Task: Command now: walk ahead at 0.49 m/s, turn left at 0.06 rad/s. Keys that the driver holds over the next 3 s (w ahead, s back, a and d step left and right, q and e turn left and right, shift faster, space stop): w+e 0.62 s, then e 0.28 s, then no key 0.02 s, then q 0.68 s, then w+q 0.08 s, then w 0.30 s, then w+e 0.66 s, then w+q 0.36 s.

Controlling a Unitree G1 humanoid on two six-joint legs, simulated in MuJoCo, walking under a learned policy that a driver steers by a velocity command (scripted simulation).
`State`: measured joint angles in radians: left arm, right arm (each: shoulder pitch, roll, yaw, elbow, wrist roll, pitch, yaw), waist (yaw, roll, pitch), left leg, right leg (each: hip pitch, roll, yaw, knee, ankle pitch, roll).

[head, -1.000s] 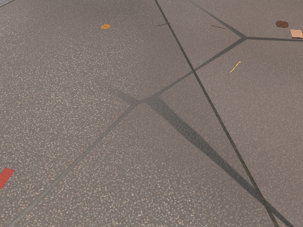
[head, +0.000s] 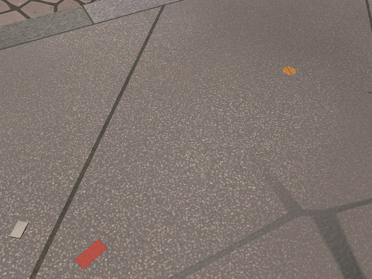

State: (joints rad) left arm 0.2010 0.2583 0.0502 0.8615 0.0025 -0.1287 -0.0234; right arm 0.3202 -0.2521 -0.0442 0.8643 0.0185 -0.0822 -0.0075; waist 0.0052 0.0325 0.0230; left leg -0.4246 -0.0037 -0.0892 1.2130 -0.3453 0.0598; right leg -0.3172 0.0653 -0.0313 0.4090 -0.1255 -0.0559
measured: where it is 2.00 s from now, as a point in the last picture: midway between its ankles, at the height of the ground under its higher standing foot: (209, 249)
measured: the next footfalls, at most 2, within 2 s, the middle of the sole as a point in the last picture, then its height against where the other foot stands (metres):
left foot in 0.32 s outside the picture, level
right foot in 0.82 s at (246, 265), level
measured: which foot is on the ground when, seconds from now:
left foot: up 0.00-0.30, down 0.32-0.82, up 0.84-1.00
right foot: down 0.00-0.32, up 0.34-0.80, down 0.82-1.00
